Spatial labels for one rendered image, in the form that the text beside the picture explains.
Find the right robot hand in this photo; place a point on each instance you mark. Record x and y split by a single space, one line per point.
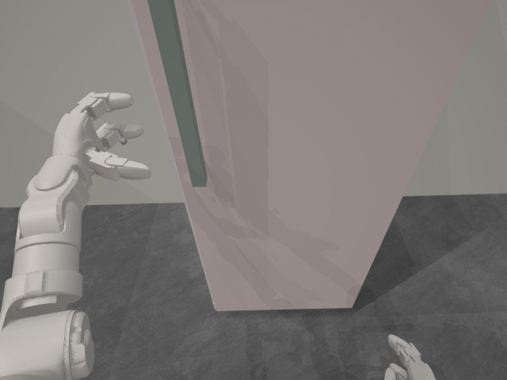
411 359

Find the left robot hand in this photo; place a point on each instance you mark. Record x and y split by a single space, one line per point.
75 136

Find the handle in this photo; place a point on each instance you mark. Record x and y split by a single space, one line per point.
166 27

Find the fridge door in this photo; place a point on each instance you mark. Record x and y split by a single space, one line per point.
312 116

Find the left robot forearm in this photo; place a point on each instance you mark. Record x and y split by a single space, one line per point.
46 276

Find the robot left upper arm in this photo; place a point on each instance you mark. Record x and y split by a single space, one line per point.
53 346

